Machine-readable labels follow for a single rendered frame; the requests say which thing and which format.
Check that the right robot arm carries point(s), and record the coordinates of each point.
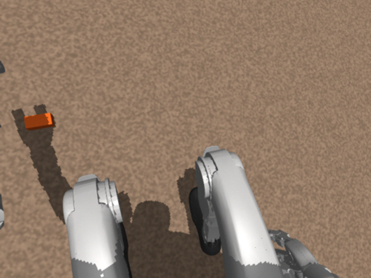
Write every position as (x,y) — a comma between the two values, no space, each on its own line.
(318,271)

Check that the small box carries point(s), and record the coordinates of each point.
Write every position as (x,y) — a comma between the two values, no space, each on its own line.
(39,121)

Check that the right robot hand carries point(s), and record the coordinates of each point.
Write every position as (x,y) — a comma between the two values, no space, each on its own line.
(296,258)

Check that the right robot foot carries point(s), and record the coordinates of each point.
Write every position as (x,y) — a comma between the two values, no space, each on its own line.
(208,248)

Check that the left robot foot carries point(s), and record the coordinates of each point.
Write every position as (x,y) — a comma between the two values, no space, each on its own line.
(125,251)

